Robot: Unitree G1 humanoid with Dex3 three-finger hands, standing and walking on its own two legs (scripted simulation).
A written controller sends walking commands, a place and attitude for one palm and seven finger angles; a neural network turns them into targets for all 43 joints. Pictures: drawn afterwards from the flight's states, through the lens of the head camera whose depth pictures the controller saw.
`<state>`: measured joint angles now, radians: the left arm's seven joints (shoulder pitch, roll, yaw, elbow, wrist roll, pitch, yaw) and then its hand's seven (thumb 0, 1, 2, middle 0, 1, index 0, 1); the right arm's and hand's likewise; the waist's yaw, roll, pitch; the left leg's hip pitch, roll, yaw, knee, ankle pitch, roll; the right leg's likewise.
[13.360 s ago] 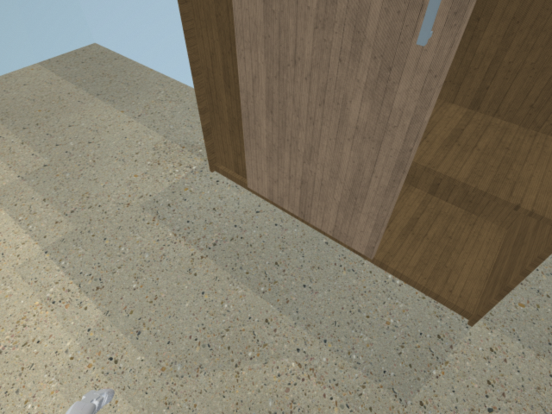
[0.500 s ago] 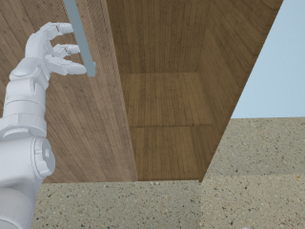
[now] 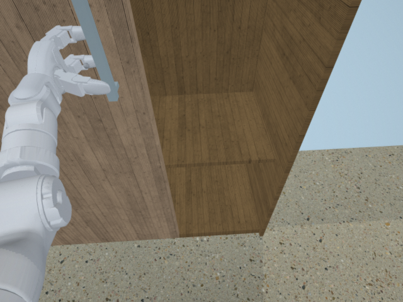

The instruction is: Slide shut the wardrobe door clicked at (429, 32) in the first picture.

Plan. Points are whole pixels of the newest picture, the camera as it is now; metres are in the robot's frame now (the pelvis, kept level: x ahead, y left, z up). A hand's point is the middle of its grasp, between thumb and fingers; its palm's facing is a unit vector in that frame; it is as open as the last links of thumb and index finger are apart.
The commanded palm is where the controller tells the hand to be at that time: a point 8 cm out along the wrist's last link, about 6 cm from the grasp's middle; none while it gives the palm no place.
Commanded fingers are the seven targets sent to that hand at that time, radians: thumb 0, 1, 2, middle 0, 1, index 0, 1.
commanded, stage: slide the fingers in behind the handle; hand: left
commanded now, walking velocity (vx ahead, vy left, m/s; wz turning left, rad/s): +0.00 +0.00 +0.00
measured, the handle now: (99, 45) +0.52 +0.18 +0.27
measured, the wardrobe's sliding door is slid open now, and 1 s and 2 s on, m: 0.41 0.41 0.41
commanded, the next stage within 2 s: grip the handle and tug to test in 1.66 s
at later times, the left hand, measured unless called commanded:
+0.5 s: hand (86, 73) +0.45 +0.19 +0.25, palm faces +0.05 -1.00 -0.01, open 14.0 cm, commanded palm +0.44 +0.24 +0.24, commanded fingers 0.00 -0.50 0.30 -0.30 -1.20 -0.30 -1.20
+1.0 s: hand (106, 71) +0.47 +0.16 +0.24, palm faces +0.04 -1.00 -0.02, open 14.0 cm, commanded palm +0.44 +0.21 +0.24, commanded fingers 0.00 -0.50 0.30 -0.30 -1.20 -0.30 -1.20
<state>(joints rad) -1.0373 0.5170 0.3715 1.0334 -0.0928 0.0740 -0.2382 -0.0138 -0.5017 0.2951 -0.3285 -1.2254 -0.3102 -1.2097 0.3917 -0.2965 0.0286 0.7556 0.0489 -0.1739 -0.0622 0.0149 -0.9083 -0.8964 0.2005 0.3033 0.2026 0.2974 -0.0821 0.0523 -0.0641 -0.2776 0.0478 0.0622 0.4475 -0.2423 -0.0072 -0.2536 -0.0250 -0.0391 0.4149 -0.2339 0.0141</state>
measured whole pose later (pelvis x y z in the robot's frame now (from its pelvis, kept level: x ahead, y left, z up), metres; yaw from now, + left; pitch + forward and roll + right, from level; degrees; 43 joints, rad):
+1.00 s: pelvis +0.00 +0.00 +0.00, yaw +0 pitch +3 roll +0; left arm -0.96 0.39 0.31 0.84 -0.11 0.15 -0.15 -0.01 -0.50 0.29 -0.30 -1.20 -0.29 -1.20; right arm 0.34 -0.28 0.03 0.74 0.05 -0.17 -0.05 0.02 -0.91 -0.90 0.20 0.30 0.20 0.30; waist -0.06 0.05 -0.05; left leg -0.25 0.05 0.06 0.44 -0.25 -0.01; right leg -0.23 -0.03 -0.04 0.42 -0.25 0.01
